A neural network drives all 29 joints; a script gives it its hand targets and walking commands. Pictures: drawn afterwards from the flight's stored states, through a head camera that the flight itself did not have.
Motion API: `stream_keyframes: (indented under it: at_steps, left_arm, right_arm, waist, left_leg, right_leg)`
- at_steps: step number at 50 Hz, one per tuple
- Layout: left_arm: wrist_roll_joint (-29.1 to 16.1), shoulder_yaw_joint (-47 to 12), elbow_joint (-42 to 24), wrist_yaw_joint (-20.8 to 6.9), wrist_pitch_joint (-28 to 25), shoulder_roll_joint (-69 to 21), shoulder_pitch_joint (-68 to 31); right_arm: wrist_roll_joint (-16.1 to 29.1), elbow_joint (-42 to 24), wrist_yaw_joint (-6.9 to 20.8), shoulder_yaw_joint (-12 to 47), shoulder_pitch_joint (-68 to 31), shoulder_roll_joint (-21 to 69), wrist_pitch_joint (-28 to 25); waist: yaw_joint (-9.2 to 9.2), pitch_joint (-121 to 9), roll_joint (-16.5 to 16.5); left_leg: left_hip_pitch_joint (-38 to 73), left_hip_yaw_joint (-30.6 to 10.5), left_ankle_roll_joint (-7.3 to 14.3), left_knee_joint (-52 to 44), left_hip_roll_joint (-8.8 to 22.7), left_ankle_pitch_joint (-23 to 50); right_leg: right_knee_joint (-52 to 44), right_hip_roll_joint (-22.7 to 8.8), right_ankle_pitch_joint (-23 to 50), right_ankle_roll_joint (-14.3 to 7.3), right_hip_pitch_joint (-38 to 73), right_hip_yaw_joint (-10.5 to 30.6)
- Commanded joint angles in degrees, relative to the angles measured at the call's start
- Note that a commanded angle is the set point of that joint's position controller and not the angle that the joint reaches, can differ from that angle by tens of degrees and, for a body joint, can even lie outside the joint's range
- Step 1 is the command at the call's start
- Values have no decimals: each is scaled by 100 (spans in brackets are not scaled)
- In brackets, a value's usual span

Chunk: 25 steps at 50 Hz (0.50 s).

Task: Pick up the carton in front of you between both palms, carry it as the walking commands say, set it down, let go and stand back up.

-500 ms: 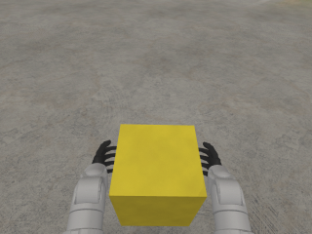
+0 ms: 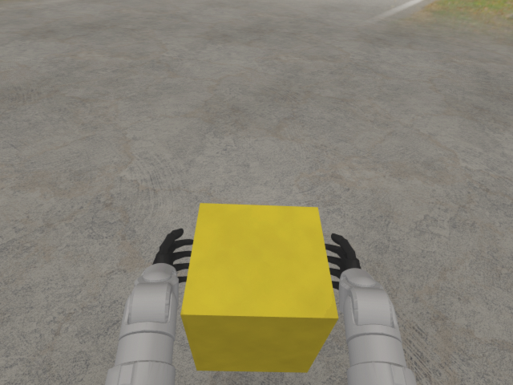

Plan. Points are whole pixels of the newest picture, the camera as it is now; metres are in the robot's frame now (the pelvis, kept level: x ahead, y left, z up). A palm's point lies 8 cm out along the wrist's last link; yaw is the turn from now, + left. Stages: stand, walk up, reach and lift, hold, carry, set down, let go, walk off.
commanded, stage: set down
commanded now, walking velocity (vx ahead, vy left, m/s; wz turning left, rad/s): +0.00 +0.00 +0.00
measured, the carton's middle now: (255, 291) +0.31 +0.00 -0.03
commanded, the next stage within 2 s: none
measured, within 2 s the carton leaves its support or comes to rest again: neither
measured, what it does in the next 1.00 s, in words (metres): lowers itself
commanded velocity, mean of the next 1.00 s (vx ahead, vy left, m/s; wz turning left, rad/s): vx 0.00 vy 0.00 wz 0.00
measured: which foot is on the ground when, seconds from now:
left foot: down 0.00-1.00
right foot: down 0.00-1.00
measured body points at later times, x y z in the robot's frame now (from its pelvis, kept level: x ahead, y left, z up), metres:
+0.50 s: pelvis -0.01 +0.01 -0.04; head +0.13 +0.01 +0.39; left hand +0.36 +0.16 -0.09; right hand +0.36 -0.15 -0.09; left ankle +0.06 +0.12 -0.74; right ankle +0.01 -0.12 -0.74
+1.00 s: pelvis -0.03 +0.00 -0.16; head +0.21 +0.01 +0.22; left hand +0.41 +0.19 -0.24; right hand +0.43 -0.12 -0.24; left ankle +0.06 +0.12 -0.74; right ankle +0.02 -0.12 -0.74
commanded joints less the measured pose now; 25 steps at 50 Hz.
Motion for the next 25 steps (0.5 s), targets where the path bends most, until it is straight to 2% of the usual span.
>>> stream_keyframes:
  at_steps: [1, 4, 6, 8, 11, 14, 16, 18, 21, 25]
  left_arm:
    - [-1391, -2647, 334, -1484, -232, -5414, -3142]
    - [-1094, -1957, 1127, -1451, -375, -5351, -3857]
    - [-790, -1340, 1660, -1375, -545, -5234, -4273]
    - [-494, -830, 1967, -1216, -684, -4955, -4469]
    - [-2, -63, 2198, -996, -872, -4288, -4413]
    - [393, 387, 2251, -847, -1221, -3595, -4040]
    - [541, 501, 2317, -788, -1597, -3297, -3803]
    - [496, 299, 2283, -778, -2069, -3279, -3693]
    - [41, -522, 2021, -852, -2850, -3838, -3881]
    - [-511, -1403, 2047, -916, -3511, -4269, -4369]
  right_arm:
    - [1225, 340, 1511, 2508, -3285, 5196, -278]
    - [887, 1217, 1592, 1814, -4053, 5038, -490]
    - [511, 1751, 1560, 1185, -4480, 4819, -690]
    - [147, 2009, 1419, 666, -4697, 4479, -834]
    - [-352, 2245, 1162, -85, -4609, 3907, -984]
    - [-673, 2400, 984, -477, -4117, 3430, -1250]
    - [-712, 2368, 914, -445, -3917, 3278, -1574]
    - [-582, 2279, 890, -185, -3874, 3358, -2017]
    - [-77, 2212, 906, 644, -3990, 3950, -2796]
    - [505, 2121, 766, 1762, -4543, 4451, -3480]
  waist:
    - [-46, -743, 109]
    - [27, -525, 195]
    - [37, -434, 243]
    - [69, -375, 310]
    - [56, -362, 281]
    - [72, -533, 143]
    - [111, -801, 54]
    - [162, -1263, 66]
    - [194, -2441, 32]
    - [282, -4157, -8]
  left_leg:
    - [999, -285, 40, -195, -403, -866]
    - [723, -423, 44, -105, -359, -1707]
    - [385, -528, 45, 3, -332, -2003]
    - [34, -606, 35, 87, -318, -2106]
    - [-267, -535, 15, 354, -358, -1964]
    - [-689, -399, 5, 690, -423, -1193]
    - [-1102, -282, 1, 1032, -476, -370]
    - [-1435, -247, -23, 1377, -519, 339]
    - [-1705, -251, -99, 2032, -617, 1390]
    - [-2133, -204, -77, 2934, -678, 1830]
  right_leg:
    - [-696, 258, -977, -270, -1364, 220]
    - [-392, 297, -1502, -345, -1665, 183]
    - [-59, 346, -1477, -336, -1770, 159]
    - [250, 394, -1326, -272, -1742, 146]
    - [479, 404, -1279, -223, -2031, 120]
    - [717, 402, -870, -162, -2463, 107]
    - [919, 433, -452, -110, -2818, 114]
    - [1202, 503, -8, -47, -3137, 138]
    - [1746, 671, 831, 30, -3592, 165]
    - [2478, 778, 1276, 111, -4165, 182]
